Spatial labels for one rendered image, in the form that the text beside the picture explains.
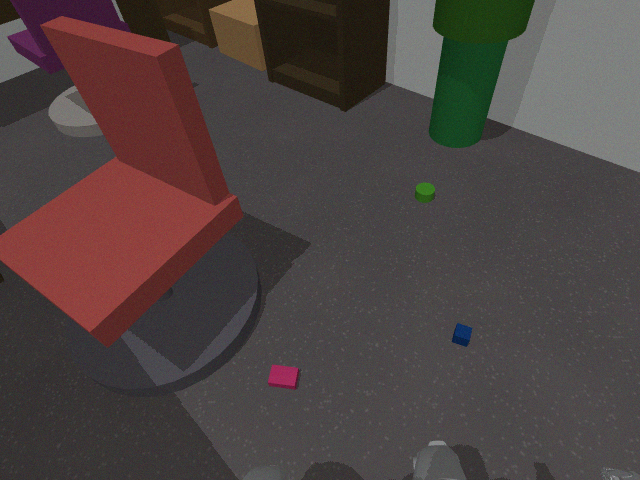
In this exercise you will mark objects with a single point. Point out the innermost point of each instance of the bookshelf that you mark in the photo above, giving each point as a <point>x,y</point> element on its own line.
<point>190,18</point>
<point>332,50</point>

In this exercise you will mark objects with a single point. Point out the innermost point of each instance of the potted plant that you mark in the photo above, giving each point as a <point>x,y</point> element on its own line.
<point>476,34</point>

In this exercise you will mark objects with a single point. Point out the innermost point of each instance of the office chair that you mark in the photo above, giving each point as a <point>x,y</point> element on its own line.
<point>68,111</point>
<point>158,294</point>

